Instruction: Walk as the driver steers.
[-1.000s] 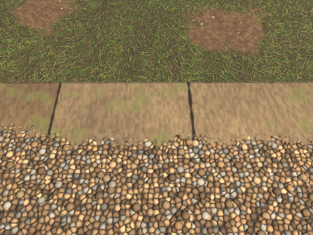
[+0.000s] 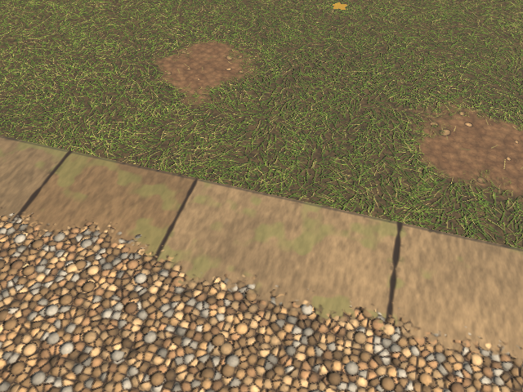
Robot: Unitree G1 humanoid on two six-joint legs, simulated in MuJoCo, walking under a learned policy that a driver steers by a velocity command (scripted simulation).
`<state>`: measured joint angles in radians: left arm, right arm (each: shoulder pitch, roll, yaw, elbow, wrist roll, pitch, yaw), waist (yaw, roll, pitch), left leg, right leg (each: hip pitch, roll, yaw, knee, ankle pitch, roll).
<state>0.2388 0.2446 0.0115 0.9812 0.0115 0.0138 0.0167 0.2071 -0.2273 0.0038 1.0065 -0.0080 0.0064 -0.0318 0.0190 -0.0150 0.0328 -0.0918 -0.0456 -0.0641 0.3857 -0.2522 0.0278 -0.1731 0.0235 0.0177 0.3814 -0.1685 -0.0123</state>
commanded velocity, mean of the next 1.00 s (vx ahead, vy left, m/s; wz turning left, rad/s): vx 0.06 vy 0.00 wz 0.01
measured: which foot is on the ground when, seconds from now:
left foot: down 0.00-0.24, up 0.26-0.48, down 0.50-1.00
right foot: down 0.00-1.00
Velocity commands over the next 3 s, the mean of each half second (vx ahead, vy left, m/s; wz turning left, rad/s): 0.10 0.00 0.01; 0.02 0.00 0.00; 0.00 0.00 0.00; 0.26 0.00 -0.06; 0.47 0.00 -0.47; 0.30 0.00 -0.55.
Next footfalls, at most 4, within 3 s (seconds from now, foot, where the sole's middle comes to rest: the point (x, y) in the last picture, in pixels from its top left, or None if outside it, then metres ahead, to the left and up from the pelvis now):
0.50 left None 0.11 0.09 -0.78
1.88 left None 0.19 0.11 -0.78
2.36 right None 0.49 -0.05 -0.78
2.86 left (289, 291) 0.83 -0.05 -0.78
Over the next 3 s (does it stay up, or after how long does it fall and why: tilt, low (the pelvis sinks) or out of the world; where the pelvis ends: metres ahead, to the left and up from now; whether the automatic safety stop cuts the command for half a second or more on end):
stays up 0.66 -0.04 -0.02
